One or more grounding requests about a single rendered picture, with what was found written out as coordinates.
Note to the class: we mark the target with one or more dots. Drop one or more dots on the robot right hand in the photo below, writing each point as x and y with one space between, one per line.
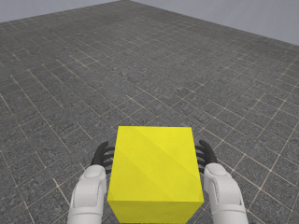
208 156

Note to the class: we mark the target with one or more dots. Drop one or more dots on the carton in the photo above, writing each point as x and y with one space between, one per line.
155 176

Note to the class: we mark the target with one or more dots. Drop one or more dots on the robot left hand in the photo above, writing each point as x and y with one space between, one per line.
99 157

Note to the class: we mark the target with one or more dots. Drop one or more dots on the right robot forearm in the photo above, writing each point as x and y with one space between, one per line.
225 198

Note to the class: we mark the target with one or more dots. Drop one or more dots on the left robot forearm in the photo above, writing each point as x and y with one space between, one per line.
87 199

